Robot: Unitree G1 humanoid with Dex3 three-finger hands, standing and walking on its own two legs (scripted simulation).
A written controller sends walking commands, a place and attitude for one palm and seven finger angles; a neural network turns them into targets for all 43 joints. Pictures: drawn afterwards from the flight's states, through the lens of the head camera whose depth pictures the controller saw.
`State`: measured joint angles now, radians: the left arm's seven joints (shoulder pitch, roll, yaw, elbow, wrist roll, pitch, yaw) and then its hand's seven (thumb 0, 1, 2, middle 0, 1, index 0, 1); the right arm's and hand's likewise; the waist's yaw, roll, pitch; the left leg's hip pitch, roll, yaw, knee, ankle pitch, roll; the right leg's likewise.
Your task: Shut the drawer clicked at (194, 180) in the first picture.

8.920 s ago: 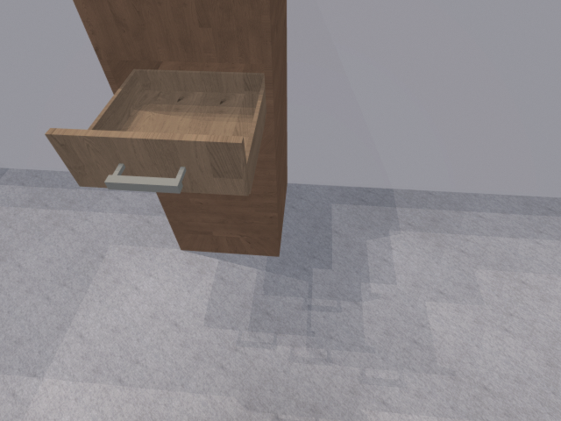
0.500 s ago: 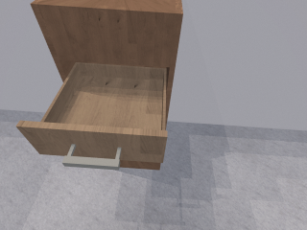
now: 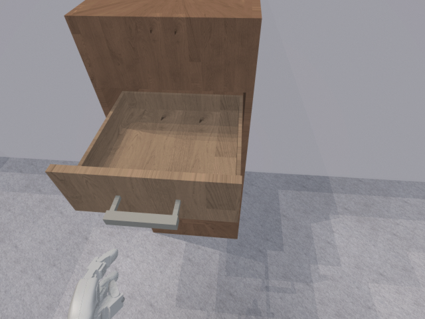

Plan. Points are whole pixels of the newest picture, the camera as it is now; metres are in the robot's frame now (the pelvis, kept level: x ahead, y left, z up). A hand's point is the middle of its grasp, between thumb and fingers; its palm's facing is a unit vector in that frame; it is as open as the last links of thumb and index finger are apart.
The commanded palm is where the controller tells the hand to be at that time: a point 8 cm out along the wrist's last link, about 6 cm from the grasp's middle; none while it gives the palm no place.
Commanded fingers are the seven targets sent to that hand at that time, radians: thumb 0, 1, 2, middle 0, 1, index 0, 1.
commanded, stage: raise the hand and make a fist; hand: left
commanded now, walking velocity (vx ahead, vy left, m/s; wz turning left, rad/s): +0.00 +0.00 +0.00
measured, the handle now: (144, 211) +0.33 +0.15 +0.02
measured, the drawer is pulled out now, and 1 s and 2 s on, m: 0.30 0.30 0.30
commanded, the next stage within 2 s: bring the fist close to the handle in 1.72 s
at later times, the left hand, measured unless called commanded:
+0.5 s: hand (145, 307) +0.15 +0.12 +0.01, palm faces -0.14 -0.99 -0.04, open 4.6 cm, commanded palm +0.12 +0.20 +0.02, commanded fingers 0.00 0.90 0.90 -0.90 -1.06 -0.90 -1.06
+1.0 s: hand (113, 301) +0.14 +0.15 +0.08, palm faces +0.00 -1.00 -0.04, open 3.1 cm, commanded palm +0.10 +0.19 +0.08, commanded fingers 0.00 0.90 0.90 -1.40 -1.60 -1.40 -1.60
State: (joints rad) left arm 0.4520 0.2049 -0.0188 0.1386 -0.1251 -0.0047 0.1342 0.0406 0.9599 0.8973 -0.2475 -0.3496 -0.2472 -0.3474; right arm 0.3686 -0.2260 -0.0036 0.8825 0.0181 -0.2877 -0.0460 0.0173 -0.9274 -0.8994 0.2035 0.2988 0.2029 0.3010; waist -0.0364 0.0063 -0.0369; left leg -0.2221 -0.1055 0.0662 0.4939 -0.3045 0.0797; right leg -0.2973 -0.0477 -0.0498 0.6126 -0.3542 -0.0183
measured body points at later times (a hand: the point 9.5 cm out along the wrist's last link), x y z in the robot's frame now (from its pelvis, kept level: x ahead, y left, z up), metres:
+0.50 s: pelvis -0.05 -0.04 -0.05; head -0.01 -0.05 +0.40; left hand +0.16 +0.17 +0.01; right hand +0.17 -0.24 -0.11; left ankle -0.03 +0.07 -0.73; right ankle -0.02 -0.10 -0.73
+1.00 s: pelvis -0.03 -0.01 -0.03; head -0.01 -0.01 +0.42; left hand +0.14 +0.20 +0.08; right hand +0.18 -0.22 -0.07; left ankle -0.03 +0.07 -0.73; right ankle -0.02 -0.10 -0.73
